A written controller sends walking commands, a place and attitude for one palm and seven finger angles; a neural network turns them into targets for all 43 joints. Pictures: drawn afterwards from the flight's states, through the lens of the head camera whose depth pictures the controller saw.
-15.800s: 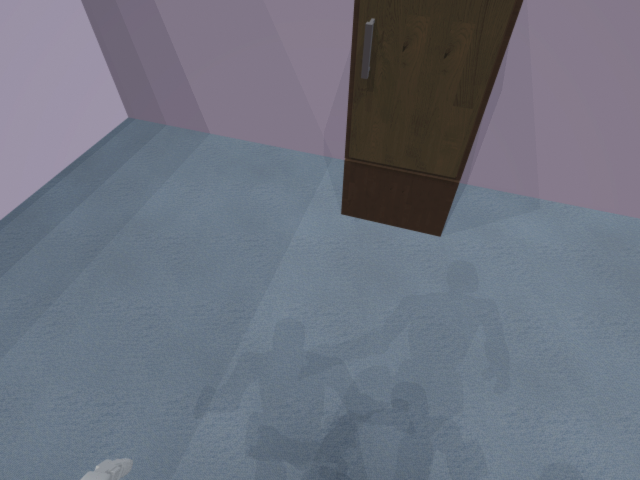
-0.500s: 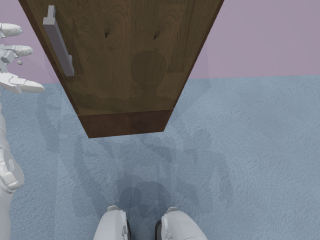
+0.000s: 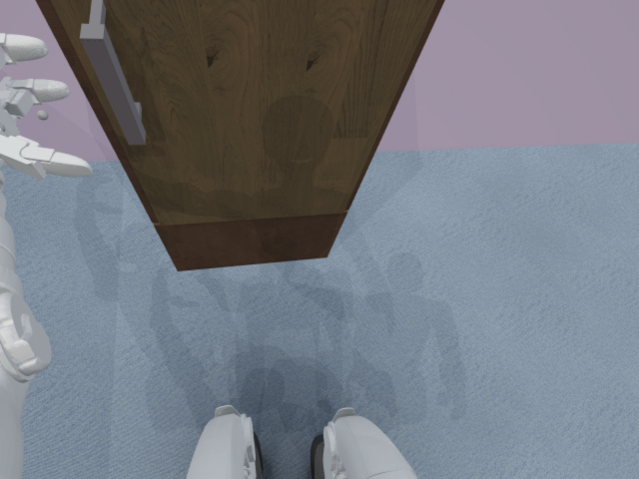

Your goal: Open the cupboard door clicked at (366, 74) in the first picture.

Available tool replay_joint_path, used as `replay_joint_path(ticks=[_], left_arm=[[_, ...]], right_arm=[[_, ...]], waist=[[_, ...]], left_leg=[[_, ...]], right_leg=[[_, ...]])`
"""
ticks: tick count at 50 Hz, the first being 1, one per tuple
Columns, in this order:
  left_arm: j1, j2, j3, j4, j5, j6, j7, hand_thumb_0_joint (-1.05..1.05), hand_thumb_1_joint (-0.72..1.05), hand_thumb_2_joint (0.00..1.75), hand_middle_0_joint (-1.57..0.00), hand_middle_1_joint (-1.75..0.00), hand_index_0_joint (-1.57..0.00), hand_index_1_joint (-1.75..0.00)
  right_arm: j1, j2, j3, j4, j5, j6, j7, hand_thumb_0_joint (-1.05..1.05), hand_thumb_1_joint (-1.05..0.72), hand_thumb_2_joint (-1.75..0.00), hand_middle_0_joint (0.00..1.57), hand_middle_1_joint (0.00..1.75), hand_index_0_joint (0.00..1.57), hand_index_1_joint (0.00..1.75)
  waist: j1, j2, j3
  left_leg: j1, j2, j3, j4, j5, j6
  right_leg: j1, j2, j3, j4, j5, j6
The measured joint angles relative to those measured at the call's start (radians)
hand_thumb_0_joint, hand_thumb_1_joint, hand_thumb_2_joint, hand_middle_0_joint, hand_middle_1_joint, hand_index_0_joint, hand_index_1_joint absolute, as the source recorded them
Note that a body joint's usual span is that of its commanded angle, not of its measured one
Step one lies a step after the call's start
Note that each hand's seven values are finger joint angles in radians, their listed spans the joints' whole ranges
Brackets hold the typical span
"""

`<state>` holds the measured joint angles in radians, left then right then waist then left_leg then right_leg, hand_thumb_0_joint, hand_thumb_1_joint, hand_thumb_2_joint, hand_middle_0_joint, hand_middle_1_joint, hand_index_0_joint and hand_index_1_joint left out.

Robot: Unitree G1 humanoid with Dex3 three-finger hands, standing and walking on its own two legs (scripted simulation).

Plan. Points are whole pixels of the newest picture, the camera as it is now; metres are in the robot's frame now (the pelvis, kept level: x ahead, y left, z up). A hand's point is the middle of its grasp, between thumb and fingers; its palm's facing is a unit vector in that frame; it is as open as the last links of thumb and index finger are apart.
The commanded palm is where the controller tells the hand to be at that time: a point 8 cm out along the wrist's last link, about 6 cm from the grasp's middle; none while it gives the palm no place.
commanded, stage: slide the fingers in behind the handle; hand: left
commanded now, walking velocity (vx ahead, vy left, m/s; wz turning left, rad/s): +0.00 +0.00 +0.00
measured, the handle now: (119, 80) +0.57 +0.20 +0.08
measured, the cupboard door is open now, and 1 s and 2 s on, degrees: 0 0 0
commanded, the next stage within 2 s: close the thumb around the handle in 1.44 s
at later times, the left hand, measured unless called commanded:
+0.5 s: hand (79, 115) +0.52 +0.24 +0.07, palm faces +0.07 -1.00 +0.00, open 14.0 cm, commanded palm +0.50 +0.27 +0.07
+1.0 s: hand (101, 116) +0.52 +0.22 +0.07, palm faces +0.09 -1.00 -0.02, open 13.9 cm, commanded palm +0.51 +0.22 +0.07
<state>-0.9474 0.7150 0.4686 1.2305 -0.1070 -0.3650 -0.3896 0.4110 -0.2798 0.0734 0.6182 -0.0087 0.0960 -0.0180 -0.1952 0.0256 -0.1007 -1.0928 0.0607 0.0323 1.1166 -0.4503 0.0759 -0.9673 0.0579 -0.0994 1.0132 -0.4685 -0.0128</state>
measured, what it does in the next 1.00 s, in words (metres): stands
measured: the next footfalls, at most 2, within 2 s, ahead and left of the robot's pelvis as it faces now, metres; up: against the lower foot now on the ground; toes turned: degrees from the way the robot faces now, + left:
none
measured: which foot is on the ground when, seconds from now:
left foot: down 0.00-1.00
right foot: down 0.00-1.00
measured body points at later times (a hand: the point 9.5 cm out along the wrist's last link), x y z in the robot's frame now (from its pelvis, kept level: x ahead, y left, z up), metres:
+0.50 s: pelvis +0.00 +0.00 +0.00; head +0.14 +0.04 +0.43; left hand +0.51 +0.29 +0.08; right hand +0.00 -0.27 -0.10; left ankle +0.04 +0.07 -0.66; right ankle +0.00 -0.12 -0.65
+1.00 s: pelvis +0.00 -0.01 +0.00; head +0.14 +0.04 +0.42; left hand +0.51 +0.27 +0.07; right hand +0.00 -0.27 -0.10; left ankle +0.04 +0.07 -0.66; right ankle +0.00 -0.12 -0.65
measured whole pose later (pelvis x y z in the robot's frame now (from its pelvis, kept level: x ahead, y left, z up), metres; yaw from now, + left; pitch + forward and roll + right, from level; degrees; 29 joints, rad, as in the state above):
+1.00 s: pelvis +0.00 -0.01 +0.00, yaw +2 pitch +24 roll -6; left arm -1.01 0.56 0.31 1.25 -0.09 -0.40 -0.19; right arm 0.40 -0.27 0.05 0.67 -0.03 0.07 0.02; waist -0.18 0.03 -0.11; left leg -1.12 0.04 0.00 1.13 -0.45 0.06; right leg -0.98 0.04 -0.13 1.05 -0.49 -0.03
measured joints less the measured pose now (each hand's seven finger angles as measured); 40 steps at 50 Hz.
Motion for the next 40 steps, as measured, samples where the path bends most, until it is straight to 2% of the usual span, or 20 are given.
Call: replay_joint_path(ticks=[7, 19, 34, 40], left_arm=[[0.005, -0.029, 0.002, -0.001, 0.013, -0.008, 0.037, -0.01, -0.5, 0.3, -0.3, -1.2, -0.3, -1.2], [0.011, -0.083, -0.025, -0.011, 0.02, -0.027, 0.09, -0.01, -0.5, 0.3, -0.3, -1.2, -0.3, -1.2], [-0.012, -0.112, -0.046, 0.003, 0.018, -0.041, 0.136, -0.01, -0.5, 0.3, -0.3, -1.2, -0.31, -1.22], [-0.031, -0.125, -0.081, 0.004, 0.014, -0.039, 0.163, -0.01, -0.5, 0.3, -0.31, -1.2, -0.31, -1.23]], right_arm=[[0.001, 0.001, -0.002, -0.002, -0.006, -0.007, 0.004, 0.0, -0.9, -0.9, 0.21, 0.3, 0.2, 0.3], [-0.006, 0.002, -0.01, -0.003, -0.009, -0.004, 0.014, 0.0, -0.91, -0.9, 0.21, 0.3, 0.2, 0.3], [-0.01, 0.008, -0.01, 0.005, -0.012, -0.009, 0.021, 0.0, -0.91, -0.9, 0.21, 0.3, 0.2, 0.3], [-0.007, 0.011, -0.016, 0.023, -0.017, -0.012, 0.025, 0.0, -0.91, -0.9, 0.21, 0.3, 0.2, 0.3]], waist=[[-0.008, -0.001, -0.004], [-0.004, 0.0, -0.006], [-0.002, -0.001, -0.007], [0.007, 0.001, -0.007]], left_leg=[[0.004, -0.001, 0.005, -0.002, 0.0, 0.002], [0.02, -0.005, 0.009, -0.008, 0.0, 0.003], [0.007, -0.006, 0.004, 0.002, -0.003, -0.003], [-0.005, -0.012, -0.007, 0.008, -0.002, -0.007]], right_leg=[[0.001, -0.002, 0.005, 0.001, 0.0, 0.002], [0.014, -0.004, 0.009, -0.001, -0.001, 0.003], [-0.001, -0.006, 0.005, 0.017, -0.011, -0.003], [-0.007, -0.01, -0.007, 0.024, -0.016, -0.007]])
